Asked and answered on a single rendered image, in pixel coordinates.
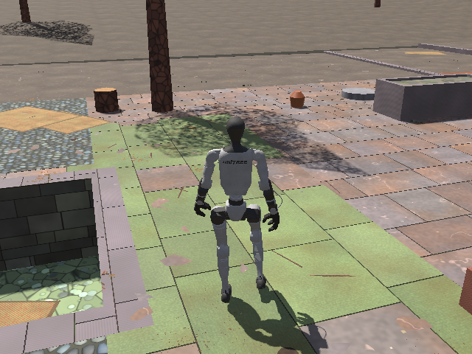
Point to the robot left forearm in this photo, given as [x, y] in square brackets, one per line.
[201, 195]

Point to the robot left foot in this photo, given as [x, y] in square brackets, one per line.
[226, 296]

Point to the robot right forearm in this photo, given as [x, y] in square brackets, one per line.
[270, 200]

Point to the robot right hand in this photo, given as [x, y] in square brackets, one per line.
[275, 220]

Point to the robot left hand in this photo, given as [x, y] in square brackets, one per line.
[203, 206]

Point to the robot left upper arm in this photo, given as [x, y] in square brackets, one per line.
[209, 165]

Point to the robot right upper arm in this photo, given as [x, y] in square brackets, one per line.
[262, 168]

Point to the left robot shin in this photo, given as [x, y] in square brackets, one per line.
[223, 268]

